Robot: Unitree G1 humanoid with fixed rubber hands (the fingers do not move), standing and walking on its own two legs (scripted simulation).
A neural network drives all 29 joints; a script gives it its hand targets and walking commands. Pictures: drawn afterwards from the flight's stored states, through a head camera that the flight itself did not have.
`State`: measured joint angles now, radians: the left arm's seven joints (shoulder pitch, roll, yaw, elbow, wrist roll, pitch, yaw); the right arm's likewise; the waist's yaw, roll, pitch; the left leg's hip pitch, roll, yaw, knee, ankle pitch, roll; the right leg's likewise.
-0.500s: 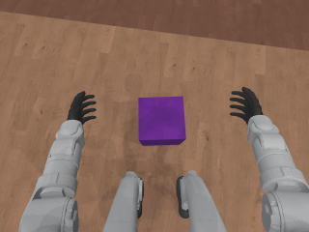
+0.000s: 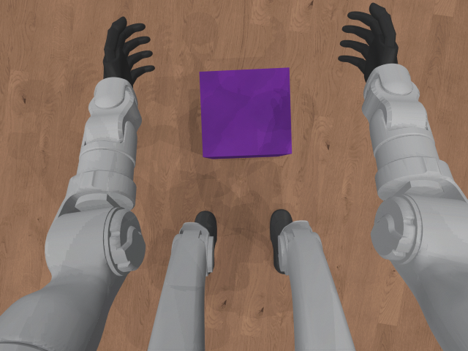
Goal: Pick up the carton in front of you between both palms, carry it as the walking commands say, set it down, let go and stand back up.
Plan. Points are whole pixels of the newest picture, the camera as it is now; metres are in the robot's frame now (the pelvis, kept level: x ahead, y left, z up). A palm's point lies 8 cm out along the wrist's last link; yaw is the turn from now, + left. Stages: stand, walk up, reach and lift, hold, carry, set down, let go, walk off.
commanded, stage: reach and lift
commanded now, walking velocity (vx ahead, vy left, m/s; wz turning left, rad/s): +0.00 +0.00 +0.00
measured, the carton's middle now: (244, 120) +0.49 -0.01 -0.49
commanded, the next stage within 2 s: none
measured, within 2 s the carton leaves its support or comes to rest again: leaves its support in 1.50 s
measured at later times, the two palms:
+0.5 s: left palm (162, 114) +0.49 +0.19 -0.36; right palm (329, 108) +0.49 -0.20 -0.36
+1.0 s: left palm (177, 116) +0.49 +0.17 -0.42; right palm (317, 114) +0.49 -0.19 -0.42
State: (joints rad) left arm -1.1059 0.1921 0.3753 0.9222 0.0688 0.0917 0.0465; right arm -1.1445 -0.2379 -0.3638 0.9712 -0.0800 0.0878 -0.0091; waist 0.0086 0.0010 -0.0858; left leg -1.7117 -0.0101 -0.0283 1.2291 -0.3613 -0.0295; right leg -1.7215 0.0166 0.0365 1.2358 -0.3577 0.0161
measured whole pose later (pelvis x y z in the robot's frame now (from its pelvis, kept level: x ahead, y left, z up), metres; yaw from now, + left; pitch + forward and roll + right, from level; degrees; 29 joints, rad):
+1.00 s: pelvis -0.03 +0.00 -0.25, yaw +0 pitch +39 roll +0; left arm -1.36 0.31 0.08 1.11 -0.22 0.01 0.14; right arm -1.36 -0.36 -0.06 1.12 0.24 0.01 -0.11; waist -0.01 0.01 0.29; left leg -2.30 -0.04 -0.04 2.19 -0.58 -0.05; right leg -2.30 0.04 0.04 2.19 -0.57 0.04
